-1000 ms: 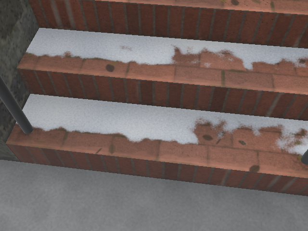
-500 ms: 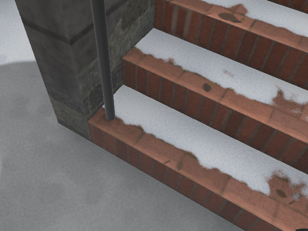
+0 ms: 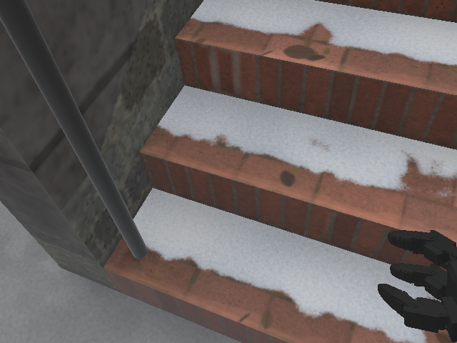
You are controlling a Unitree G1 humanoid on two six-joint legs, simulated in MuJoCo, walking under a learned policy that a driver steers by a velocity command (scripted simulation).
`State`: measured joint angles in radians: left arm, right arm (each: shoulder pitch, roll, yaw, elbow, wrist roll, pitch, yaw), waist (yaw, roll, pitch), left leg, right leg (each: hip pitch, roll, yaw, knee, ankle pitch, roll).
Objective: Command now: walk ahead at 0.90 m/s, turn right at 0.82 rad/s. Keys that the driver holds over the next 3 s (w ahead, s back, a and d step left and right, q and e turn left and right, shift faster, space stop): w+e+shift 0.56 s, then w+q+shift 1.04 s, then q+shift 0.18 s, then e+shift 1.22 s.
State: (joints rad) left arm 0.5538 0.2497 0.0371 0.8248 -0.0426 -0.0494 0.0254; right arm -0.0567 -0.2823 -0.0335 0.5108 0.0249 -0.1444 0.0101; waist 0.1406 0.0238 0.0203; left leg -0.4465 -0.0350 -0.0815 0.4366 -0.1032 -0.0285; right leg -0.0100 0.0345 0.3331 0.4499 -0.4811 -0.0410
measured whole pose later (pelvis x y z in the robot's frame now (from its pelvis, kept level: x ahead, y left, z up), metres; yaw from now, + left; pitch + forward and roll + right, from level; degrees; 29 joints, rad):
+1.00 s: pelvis +0.69 -0.35 +0.31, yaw -27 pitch +1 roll +2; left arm -0.01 0.16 -0.06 0.52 0.06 -0.16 -0.07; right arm 0.59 -0.22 0.00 0.91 -0.02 -0.04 0.02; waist -0.03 0.00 -0.10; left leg -0.35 -0.22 0.01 0.80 -0.44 0.16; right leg -0.80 0.08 0.18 2.06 -0.23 -0.10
